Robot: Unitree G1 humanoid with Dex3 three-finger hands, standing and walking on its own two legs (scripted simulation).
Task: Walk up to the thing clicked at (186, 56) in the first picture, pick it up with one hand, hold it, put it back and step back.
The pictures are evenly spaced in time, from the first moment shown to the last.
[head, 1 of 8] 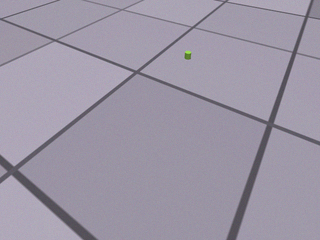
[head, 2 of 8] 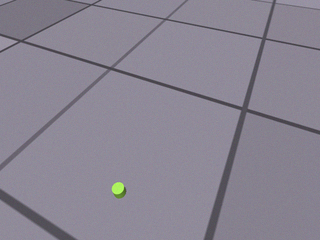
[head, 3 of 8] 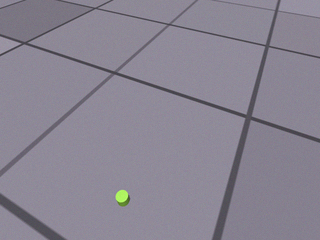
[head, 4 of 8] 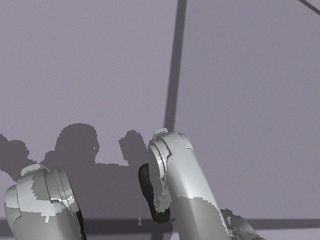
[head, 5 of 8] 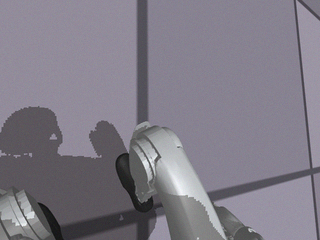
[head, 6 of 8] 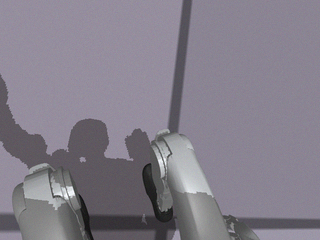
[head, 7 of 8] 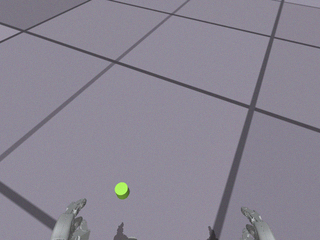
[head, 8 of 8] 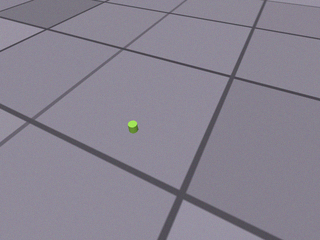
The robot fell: no
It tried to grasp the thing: yes
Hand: left
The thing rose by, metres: 0.66
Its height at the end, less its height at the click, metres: +0.00
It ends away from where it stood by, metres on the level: 0.03
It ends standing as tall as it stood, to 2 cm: yes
